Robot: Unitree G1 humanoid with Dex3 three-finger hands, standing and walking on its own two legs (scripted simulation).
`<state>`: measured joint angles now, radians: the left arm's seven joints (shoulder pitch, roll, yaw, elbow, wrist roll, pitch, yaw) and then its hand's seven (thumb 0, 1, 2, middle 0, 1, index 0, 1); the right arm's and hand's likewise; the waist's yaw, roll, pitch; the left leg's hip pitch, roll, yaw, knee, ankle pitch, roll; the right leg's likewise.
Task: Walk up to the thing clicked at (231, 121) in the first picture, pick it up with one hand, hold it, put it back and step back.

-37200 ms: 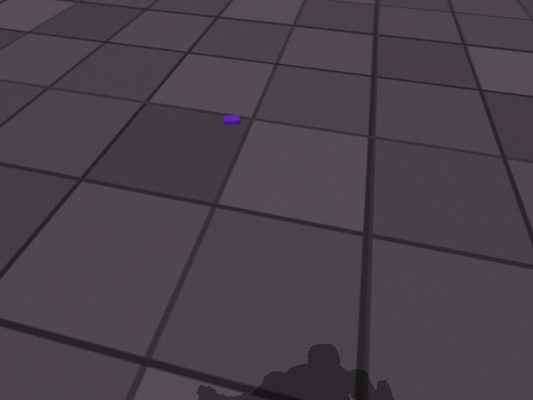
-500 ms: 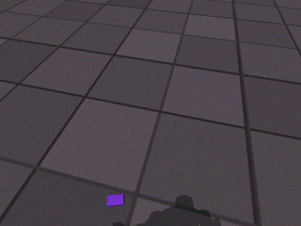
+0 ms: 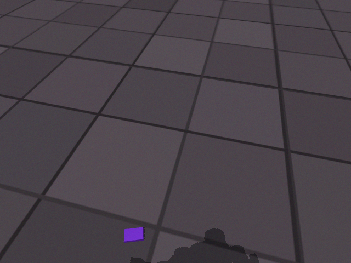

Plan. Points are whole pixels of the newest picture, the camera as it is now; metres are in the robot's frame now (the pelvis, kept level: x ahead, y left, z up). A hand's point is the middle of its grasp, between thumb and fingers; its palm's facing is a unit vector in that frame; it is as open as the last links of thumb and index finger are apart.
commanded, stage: stand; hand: left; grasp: from above
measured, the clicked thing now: (134, 234) +0.40 +0.21 -0.77
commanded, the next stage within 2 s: step back in 0.40 s
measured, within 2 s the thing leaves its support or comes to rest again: neither
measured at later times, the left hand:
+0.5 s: hand out of the picture +0.07 +0.26 -0.16, palm faces +0.02 -0.94 -0.35, open 7.4 cm
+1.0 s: hand out of the picture -0.02 +0.25 -0.16, palm faces +0.03 -0.90 -0.43, open 7.4 cm
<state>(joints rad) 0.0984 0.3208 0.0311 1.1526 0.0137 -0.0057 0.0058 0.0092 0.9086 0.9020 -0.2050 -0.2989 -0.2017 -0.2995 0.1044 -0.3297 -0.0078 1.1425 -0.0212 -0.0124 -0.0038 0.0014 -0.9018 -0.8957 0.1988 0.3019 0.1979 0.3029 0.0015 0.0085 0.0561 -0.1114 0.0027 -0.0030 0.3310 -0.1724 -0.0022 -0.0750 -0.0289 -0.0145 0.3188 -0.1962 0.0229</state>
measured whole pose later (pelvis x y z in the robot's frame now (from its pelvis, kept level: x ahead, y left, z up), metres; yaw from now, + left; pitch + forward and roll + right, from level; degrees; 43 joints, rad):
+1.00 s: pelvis -0.11 -0.02 -0.02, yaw +2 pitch +0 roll +1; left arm 0.10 0.34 0.06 0.87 0.03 0.02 0.02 0.01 0.90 0.90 -0.21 -0.30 -0.21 -0.30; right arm 0.13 -0.42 -0.05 0.95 0.00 0.07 0.00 0.00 -0.90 -0.90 0.20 0.30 0.20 0.30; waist 0.02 0.05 0.18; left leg -0.37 -0.09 -0.13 1.03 -0.50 -0.02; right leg -0.41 -0.04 -0.04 0.58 -0.17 -0.02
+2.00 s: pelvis -0.41 +0.04 -0.02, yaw +0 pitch -3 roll -1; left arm 0.09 0.39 0.08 0.80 0.02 0.08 0.02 0.01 0.91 0.90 -0.21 -0.30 -0.20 -0.30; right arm 0.19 -0.35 -0.05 0.90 -0.05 0.04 0.00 0.00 -0.90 -0.90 0.20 0.30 0.20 0.30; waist -0.02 -0.04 0.19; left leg -0.26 -0.03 -0.05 0.64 -0.33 0.03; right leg -0.49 0.08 0.13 1.02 -0.50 -0.01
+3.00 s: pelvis -0.66 +0.00 -0.02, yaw -2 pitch -3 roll +0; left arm 0.26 0.36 0.07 0.98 0.04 -0.02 -0.02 0.01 0.91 0.90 -0.21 -0.30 -0.20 -0.30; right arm 0.21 -0.38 -0.06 0.95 -0.04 0.01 0.01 0.00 -0.90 -0.90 0.20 0.30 0.20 0.30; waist 0.04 0.02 0.05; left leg -0.34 -0.01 -0.06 0.82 -0.48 0.02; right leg -0.20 0.01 0.01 0.55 -0.31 -0.02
